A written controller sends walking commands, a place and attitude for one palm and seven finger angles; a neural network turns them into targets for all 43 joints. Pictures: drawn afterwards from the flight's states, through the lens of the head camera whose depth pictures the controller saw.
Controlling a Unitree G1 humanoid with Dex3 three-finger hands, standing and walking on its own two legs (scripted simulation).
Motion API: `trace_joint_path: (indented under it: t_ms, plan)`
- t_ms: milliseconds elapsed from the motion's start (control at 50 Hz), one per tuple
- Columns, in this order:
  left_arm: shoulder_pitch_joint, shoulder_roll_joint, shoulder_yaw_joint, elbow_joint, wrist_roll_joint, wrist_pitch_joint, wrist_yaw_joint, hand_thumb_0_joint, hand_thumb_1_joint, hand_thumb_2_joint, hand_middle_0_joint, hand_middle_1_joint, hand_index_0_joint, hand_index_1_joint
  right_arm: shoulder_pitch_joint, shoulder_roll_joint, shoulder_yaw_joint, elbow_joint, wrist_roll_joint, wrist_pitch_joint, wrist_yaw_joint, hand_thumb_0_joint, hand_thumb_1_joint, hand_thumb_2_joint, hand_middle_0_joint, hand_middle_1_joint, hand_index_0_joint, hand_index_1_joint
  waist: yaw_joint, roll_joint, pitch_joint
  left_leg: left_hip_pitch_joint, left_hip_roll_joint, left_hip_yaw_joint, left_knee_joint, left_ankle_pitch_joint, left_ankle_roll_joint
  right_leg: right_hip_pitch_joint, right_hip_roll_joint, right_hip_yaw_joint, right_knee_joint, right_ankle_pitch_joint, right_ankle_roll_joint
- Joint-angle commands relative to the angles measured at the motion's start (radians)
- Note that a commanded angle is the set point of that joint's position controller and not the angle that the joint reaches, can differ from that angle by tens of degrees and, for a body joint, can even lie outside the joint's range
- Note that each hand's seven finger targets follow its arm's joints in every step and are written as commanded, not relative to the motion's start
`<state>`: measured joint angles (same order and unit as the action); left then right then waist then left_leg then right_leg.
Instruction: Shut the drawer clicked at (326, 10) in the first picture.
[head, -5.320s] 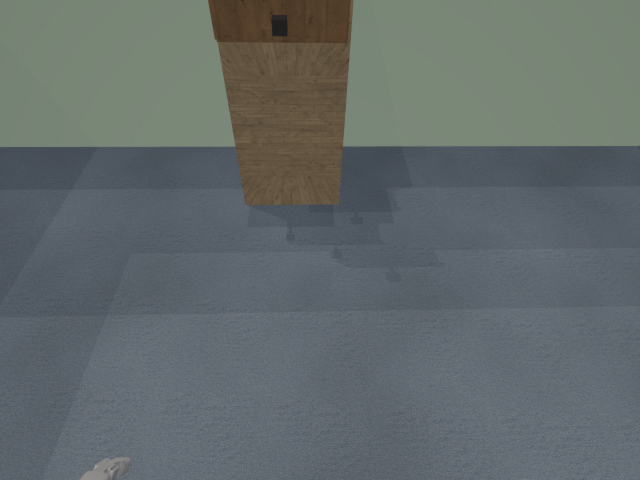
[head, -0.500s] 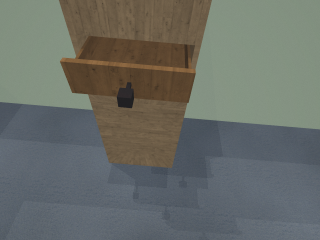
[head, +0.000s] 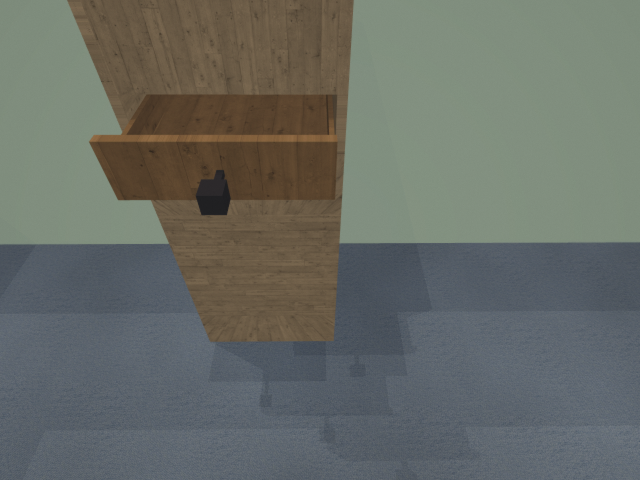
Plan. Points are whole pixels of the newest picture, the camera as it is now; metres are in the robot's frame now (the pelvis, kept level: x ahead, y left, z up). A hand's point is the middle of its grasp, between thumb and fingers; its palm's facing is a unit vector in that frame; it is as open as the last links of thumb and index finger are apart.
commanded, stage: come to a stop and stand still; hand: left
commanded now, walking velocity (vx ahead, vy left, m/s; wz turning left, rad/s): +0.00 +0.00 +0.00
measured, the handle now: (216, 188) +0.52 +0.19 +0.08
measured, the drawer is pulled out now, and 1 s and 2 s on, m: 0.15 0.15 0.15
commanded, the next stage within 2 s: look again from close up in 0.16 s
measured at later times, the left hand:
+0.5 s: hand out of the picture -0.01 +0.18 -0.19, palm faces +0.04 -0.99 -0.16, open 7.4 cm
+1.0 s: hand out of the picture -0.06 +0.21 -0.18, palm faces +0.03 -0.99 -0.17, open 7.4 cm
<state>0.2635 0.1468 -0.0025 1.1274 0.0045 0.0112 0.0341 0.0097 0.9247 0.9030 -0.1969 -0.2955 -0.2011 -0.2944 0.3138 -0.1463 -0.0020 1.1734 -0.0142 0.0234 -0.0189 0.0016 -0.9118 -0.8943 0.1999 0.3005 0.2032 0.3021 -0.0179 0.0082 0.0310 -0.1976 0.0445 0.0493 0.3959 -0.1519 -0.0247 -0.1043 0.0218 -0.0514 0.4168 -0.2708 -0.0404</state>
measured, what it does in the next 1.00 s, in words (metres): stands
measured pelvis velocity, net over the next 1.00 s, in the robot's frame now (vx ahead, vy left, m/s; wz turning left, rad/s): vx -0.02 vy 0.04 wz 0.01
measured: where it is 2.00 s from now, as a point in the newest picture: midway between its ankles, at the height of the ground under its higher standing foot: outside the picture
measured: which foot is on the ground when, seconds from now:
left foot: down 0.00-1.00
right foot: down 0.00-1.00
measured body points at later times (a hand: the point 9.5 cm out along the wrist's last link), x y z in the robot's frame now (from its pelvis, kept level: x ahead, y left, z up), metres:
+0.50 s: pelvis +0.00 +0.02 -0.01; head -0.01 +0.03 +0.44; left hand -0.01 +0.23 -0.17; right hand +0.02 -0.20 -0.16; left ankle +0.04 +0.14 -0.74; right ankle -0.02 -0.09 -0.74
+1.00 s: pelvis -0.02 +0.04 -0.01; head -0.02 +0.05 +0.44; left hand -0.06 +0.26 -0.17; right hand -0.02 -0.19 -0.16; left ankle +0.04 +0.14 -0.74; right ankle -0.03 -0.09 -0.74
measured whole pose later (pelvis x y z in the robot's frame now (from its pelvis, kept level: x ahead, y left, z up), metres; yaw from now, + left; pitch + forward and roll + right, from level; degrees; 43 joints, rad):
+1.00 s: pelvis -0.02 +0.04 -0.01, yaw +0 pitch -1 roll +0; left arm 0.40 0.17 0.00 1.08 0.03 0.01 0.02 0.01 0.91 0.90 -0.19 -0.30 -0.20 -0.29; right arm 0.32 -0.14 0.00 1.07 -0.02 0.01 -0.01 0.00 -0.91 -0.89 0.20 0.30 0.21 0.30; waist 0.01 -0.03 -0.01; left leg -0.30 0.00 0.04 0.50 -0.20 0.04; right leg -0.21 -0.02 -0.04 0.53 -0.34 -0.01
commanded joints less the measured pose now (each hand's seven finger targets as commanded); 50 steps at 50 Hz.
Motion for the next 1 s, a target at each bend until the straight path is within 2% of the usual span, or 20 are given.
trace_joint_path:
  t_ms: [0, 220, 240, 260, 280, 320, 340, 360, 400, 440, 500, 540, 560, 640, 720, 800, 840, 880, 920, 980]
  plan:
    - [0.058, 0.103, 0.025, -0.031, -0.003, -0.013, 0.006, 0.0, 0.9, 0.9, -0.2, -0.3, -0.2, -0.3, 0.044, -0.066, -0.011, -0.023, -0.001, -0.013, -0.012, 0.0, -0.9, -0.9, 0.2, 0.3, 0.2, 0.3, 0.007, -0.021, 0.094, 0.014, 0.041, -0.059, -0.04, -0.047, 0.024, -0.171, -0.136, 0.14, -0.18, -0.12, 0.0]
    - [0.118, 0.059, 0.019, -0.004, -0.003, -0.022, 0.009, 0.0, 0.9, 0.9, -0.2, -0.3, -0.2, -0.3, 0.068, -0.049, -0.01, -0.014, 0.004, -0.026, -0.022, 0.0, -0.9, -0.9, 0.2, 0.3, 0.2, 0.3, 0.011, -0.003, 0.063, 0.025, 0.056, -0.067, -0.039, 0.02, 0.027, -0.134, -0.123, 0.12, -0.147, 0.006, 0.0]
    - [0.187, 0.078, 0.009, 0.007, 0.025, -0.067, 0.042, 0.0, 0.9, 0.9, -0.2, -0.3, -0.2, -0.3, -0.061, -0.074, -0.002, -0.092, 0.005, -0.054, -0.004, 0.0, -0.9, -0.9, 0.2, 0.3, 0.2, 0.3, 0.06, -0.005, 0.103, -0.102, 0.045, -0.034, 0.201, 0.022, 0.004, -0.128, -0.193, 0.194, -0.121, 0.518, 0.038]
    - [0.175, 0.131, 0.021, -0.004, 0.019, -0.08, 0.041, 0.0, 0.9, 0.9, -0.2, -0.3, -0.2, -0.3, -0.043, -0.048, 0.001, -0.145, 0.009, -0.048, 0.002, 0.0, -0.9, -0.9, 0.2, 0.3, 0.2, 0.3, 0.003, -0.05, 0.054, -0.095, 0.032, -0.028, 0.184, -0.067, 0.009, -0.067, -0.253, 0.178, -0.073, 0.784, 0.022]
    - [0.172, 0.112, 0.022, -0.028, 0.017, -0.079, 0.037, 0.0, 0.9, 0.9, -0.2, -0.3, -0.2, -0.3, 0.027, -0.009, -0.002, -0.135, 0.002, -0.049, -0.005, 0.0, -0.9, -0.9, 0.2, 0.3, 0.2, 0.3, -0.002, -0.069, -0.051, -0.071, 0.013, -0.024, 0.165, -0.108, 0.034, 0.025, -0.245, 0.156, -0.013, 0.828, 0.001]
    - [0.146, 0.092, 0.015, -0.042, 0.009, -0.075, 0.033, 0.0, 0.9, 0.9, -0.2, -0.3, -0.2, -0.3, 0.062, -0.036, -0.004, -0.126, 0.004, -0.054, -0.007, 0.0, -0.9, -0.9, 0.2, 0.3, 0.2, 0.3, -0.009, -0.122, -0.141, -0.035, 0.017, -0.043, 0.131, 0.005, 0.039, 0.051, -0.192, 0.11, 0.025, 0.668, -0.026]
    - [0.142, 0.079, 0.015, -0.052, 0.006, -0.071, 0.03, 0.0, 0.9, 0.9, -0.2, -0.3, -0.2, -0.3, 0.062, -0.047, -0.005, -0.127, 0.004, -0.055, -0.009, 0.0, -0.9, -0.9, 0.2, 0.3, 0.2, 0.3, -0.006, -0.098, -0.134, -0.008, 0.026, -0.055, 0.116, 0.062, 0.043, 0.014, -0.168, 0.107, 0.028, 0.541, -0.025]
    - [0.135, 0.074, 0.014, -0.058, 0.008, -0.063, 0.029, 0.0, 0.9, 0.9, -0.2, -0.3, -0.2, -0.3, 0.06, -0.055, -0.007, -0.129, 0.002, -0.057, -0.01, 0.0, -0.9, -0.9, 0.2, 0.3, 0.2, 0.3, -0.004, -0.02, -0.095, 0.009, 0.041, -0.061, 0.112, 0.124, 0.046, -0.039, -0.143, 0.095, 0.031, 0.431, -0.02]
    - [0.14, 0.067, 0.013, -0.06, 0.009, -0.048, 0.023, 0.0, 0.9, 0.9, -0.2, -0.3, -0.2, -0.3, 0.043, -0.064, -0.005, -0.127, 0.001, -0.053, -0.012, 0.0, -0.9, -0.9, 0.2, 0.3, 0.2, 0.3, 0.009, 0.033, 0.005, -0.037, 0.056, -0.082, 0.091, 0.131, 0.053, -0.107, -0.117, 0.086, 0.014, 0.204, -0.013]
    - [0.147, 0.068, 0.009, -0.062, 0.012, -0.039, 0.019, 0.0, 0.9, 0.9, -0.2, -0.3, -0.2, -0.3, 0.033, -0.075, -0.006, -0.139, 0.001, -0.047, -0.01, 0.0, -0.9, -0.9, 0.2, 0.3, 0.2, 0.3, 0.012, -0.003, 0.075, -0.084, 0.054, -0.099, 0.059, 0.04, 0.058, -0.154, -0.107, 0.09, -0.009, 0.064, -0.012]
    - [0.146, 0.073, 0.008, -0.075, 0.014, -0.031, 0.014, 0.0, 0.9, 0.9, -0.2, -0.3, -0.2, -0.3, 0.032, -0.093, -0.009, -0.149, -0.002, -0.044, -0.007, 0.0, -0.9, -0.9, 0.2, 0.3, 0.2, 0.3, 0.013, -0.012, 0.109, -0.121, 0.054, -0.125, 0.015, -0.066, 0.065, -0.174, -0.095, 0.085, -0.012, -0.031, -0.009]
    - [0.148, 0.076, 0.009, -0.085, 0.014, -0.027, 0.011, 0.0, 0.9, 0.9, -0.2, -0.3, -0.2, -0.3, 0.02, -0.105, -0.011, -0.16, -0.004, -0.042, -0.006, 0.0, -0.9, -0.9, 0.2, 0.3, 0.2, 0.3, 0.017, 0.009, 0.117, -0.142, 0.055, -0.141, -0.023, -0.162, 0.067, -0.18, -0.093, 0.086, -0.012, -0.065, -0.007]
    - [0.145, 0.079, 0.009, -0.09, 0.017, -0.024, 0.011, 0.0, 0.9, 0.9, -0.2, -0.3, -0.2, -0.3, 0.025, -0.109, -0.012, -0.162, -0.005, -0.044, -0.006, 0.0, -0.9, -0.9, 0.2, 0.3, 0.2, 0.3, 0.017, 0.044, 0.111, -0.15, 0.06, -0.151, -0.039, -0.174, 0.07, -0.164, -0.089, 0.077, -0.002, -0.055, -0.004]
    - [0.153, 0.083, 0.01, -0.104, 0.017, -0.019, 0.004, 0.0, 0.9, 0.9, -0.2, -0.3, -0.2, -0.3, 0.006, -0.135, -0.016, -0.179, -0.006, -0.042, -0.005, 0.0, -0.9, -0.9, 0.2, 0.3, 0.2, 0.3, 0.026, 0.045, 0.078, -0.172, 0.073, -0.184, -0.098, -0.278, 0.078, -0.132, -0.084, 0.056, 0.015, -0.042, 0.005]
    - [0.164, 0.084, 0.01, -0.105, 0.017, -0.02, 0.001, 0.0, 0.9, 0.9, -0.2, -0.3, -0.2, -0.3, -0.001, -0.14, -0.018, -0.18, -0.005, -0.045, -0.004, 0.0, -0.9, -0.9, 0.2, 0.3, 0.2, 0.3, 0.032, 0.052, 0.037, -0.155, 0.081, -0.195, -0.122, -0.283, 0.084, -0.109, -0.089, 0.05, 0.012, -0.018, 0.009]
    - [0.168, 0.088, 0.009, -0.101, 0.016, -0.026, 0.0, 0.0, 0.9, 0.9, -0.2, -0.3, -0.2, -0.3, 0.009, -0.135, -0.016, -0.17, -0.002, -0.047, -0.003, 0.0, -0.9, -0.9, 0.2, 0.3, 0.2, 0.3, 0.028, 0.005, 0.01, -0.124, 0.069, -0.174, -0.096, -0.217, 0.078, -0.106, -0.103, 0.067, -0.013, 0.003, 0.009]
    - [0.179, 0.085, 0.009, -0.091, 0.019, -0.025, -0.004, 0.0, 0.9, 0.9, -0.2, -0.3, -0.2, -0.3, 0.02, -0.138, -0.018, -0.155, -0.006, -0.042, -0.002, 0.0, -0.9, -0.9, 0.2, 0.3, 0.2, 0.3, 0.021, -0.006, 0.009, -0.11, 0.073, -0.174, -0.096, -0.317, 0.08, -0.132, -0.093, 0.055, -0.006, -0.105, 0.006]
    - [0.19, 0.079, 0.012, -0.091, 0.025, -0.019, -0.009, 0.0, 0.9, 0.9, -0.2, -0.3, -0.2, -0.3, 0.026, -0.155, -0.028, -0.152, -0.009, -0.035, -0.003, 0.0, -0.9, -0.9, 0.2, 0.3, 0.2, 0.3, 0.019, 0.036, 0.03, -0.133, 0.099, -0.209, -0.138, -0.447, 0.095, -0.16, -0.067, 0.027, 0.034, -0.182, 0.005]
    - [0.211, 0.074, 0.016, -0.091, 0.03, -0.014, -0.015, 0.0, 0.9, 0.9, -0.2, -0.3, -0.2, -0.3, 0.018, -0.17, -0.037, -0.156, -0.011, -0.028, -0.003, 0.0, -0.9, -0.9, 0.2, 0.3, 0.2, 0.3, 0.028, 0.068, 0.07, -0.193, 0.124, -0.245, -0.174, -0.542, 0.116, -0.166, -0.047, 0.005, 0.071, -0.193, 0.002]
    - [0.253, 0.064, 0.023, -0.082, 0.031, -0.015, -0.022, 0.0, 0.9, 0.9, -0.2, -0.3, -0.2, -0.3, 0.008, -0.16, -0.043, -0.16, -0.012, -0.029, -0.004, 0.0, -0.9, -0.9, 0.2, 0.3, 0.2, 0.3, 0.043, 0.043, 0.091, -0.244, 0.116, -0.233, -0.149, -0.533, 0.126, -0.144, -0.051, 0.022, 0.054, -0.186, -0.008]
